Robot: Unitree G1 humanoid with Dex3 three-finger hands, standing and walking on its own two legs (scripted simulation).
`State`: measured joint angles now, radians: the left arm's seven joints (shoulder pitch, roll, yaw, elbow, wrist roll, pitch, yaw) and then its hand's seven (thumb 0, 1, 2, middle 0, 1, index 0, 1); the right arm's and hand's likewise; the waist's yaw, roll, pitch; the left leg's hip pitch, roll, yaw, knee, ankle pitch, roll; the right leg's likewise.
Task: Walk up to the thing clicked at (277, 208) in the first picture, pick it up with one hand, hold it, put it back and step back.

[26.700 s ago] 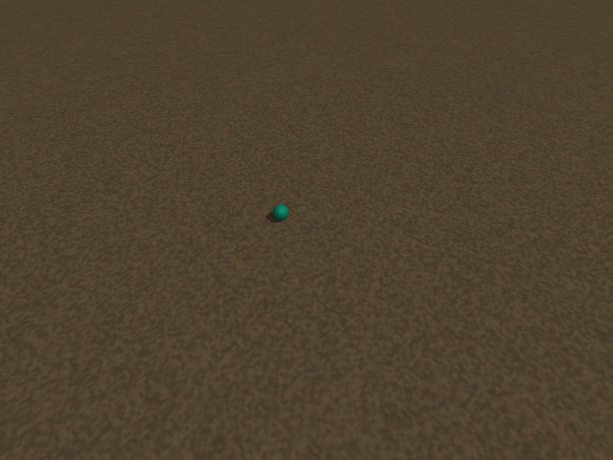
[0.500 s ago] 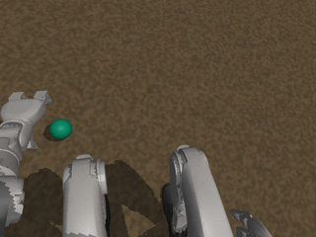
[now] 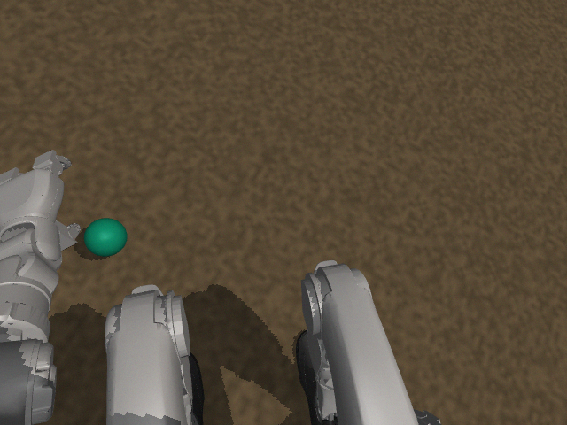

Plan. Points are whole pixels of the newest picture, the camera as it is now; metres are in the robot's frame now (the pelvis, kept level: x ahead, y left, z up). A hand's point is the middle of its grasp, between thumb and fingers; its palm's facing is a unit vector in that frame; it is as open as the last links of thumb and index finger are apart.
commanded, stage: home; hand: left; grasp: from above
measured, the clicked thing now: (106, 237) +0.44 +0.28 -0.32
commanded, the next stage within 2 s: none
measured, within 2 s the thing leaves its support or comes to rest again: neither
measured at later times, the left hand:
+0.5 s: hand out of the picture +0.26 +0.24 +0.08, palm faces +0.00 -0.92 -0.40, open 7.4 cm
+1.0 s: hand out of the picture +0.22 +0.21 +0.30, palm faces +0.18 -0.96 -0.22, open 7.4 cm
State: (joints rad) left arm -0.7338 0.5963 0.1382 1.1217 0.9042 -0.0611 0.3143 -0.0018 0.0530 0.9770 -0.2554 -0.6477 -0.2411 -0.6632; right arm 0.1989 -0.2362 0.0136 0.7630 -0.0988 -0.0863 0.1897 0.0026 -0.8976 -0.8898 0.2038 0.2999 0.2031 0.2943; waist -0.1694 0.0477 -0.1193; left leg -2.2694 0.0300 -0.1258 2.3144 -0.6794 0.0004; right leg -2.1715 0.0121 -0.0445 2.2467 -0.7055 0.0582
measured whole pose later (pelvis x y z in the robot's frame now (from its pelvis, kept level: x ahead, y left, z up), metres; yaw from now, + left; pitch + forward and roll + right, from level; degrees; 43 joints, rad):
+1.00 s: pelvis +0.07 +0.01 +0.34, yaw +7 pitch +13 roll -3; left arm 0.47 0.23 0.04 -0.12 -0.06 0.45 0.06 0.01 0.91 0.90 -0.20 -0.30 -0.20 -0.30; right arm 0.32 -0.22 0.04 0.52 0.03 -0.18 -0.18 0.01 -0.91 -0.89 0.20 0.30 0.20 0.29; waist -0.06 0.06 -0.18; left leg -0.81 0.05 -0.05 1.07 -0.50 -0.01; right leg -0.73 -0.01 -0.05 0.99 -0.49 0.03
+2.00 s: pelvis +0.07 +0.00 +0.36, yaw +8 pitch +9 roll -3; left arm 0.50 0.22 0.03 -0.12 -0.05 0.46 0.02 0.01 0.90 0.90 -0.20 -0.30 -0.20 -0.29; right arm 0.29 -0.22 0.03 0.54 0.01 -0.25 -0.19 0.01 -0.91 -0.89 0.21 0.30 0.21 0.30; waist -0.03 0.05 -0.16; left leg -0.70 0.04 -0.05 1.01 -0.47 -0.01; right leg -0.62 -0.01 -0.05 0.94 -0.48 0.02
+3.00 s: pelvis +0.08 +0.00 +0.35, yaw +8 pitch +10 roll -3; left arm 0.50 0.23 0.02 -0.14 -0.05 0.46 0.02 0.01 0.91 0.90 -0.20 -0.30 -0.20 -0.29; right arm 0.29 -0.22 0.03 0.53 0.01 -0.23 -0.19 0.01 -0.91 -0.89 0.21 0.30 0.21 0.30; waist -0.03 0.05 -0.16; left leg -0.70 0.04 -0.05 1.02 -0.48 -0.01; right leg -0.63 -0.01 -0.05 0.95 -0.49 0.03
